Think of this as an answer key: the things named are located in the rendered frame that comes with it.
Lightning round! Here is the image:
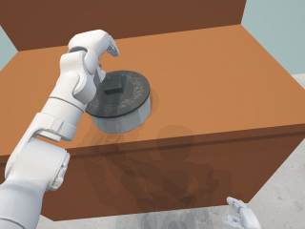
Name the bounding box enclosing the left robot forearm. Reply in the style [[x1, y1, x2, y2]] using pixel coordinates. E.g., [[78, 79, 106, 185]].
[[5, 44, 99, 179]]

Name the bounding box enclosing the pot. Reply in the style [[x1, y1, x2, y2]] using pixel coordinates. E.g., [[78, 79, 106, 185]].
[[91, 96, 151, 134]]

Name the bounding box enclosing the lid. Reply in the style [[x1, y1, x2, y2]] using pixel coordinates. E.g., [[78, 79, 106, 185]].
[[85, 70, 151, 119]]

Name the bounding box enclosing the table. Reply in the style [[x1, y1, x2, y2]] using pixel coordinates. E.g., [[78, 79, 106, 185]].
[[0, 0, 305, 221]]

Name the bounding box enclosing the robot left hand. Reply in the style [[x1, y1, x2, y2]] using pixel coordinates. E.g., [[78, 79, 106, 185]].
[[68, 30, 119, 84]]

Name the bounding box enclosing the left robot upper arm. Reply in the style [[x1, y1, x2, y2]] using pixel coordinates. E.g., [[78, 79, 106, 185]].
[[0, 137, 71, 229]]

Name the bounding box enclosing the knob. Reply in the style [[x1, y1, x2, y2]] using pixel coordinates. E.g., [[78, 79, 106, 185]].
[[104, 77, 123, 95]]

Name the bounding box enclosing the robot right hand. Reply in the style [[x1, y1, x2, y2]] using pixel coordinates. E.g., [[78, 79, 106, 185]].
[[225, 197, 262, 229]]

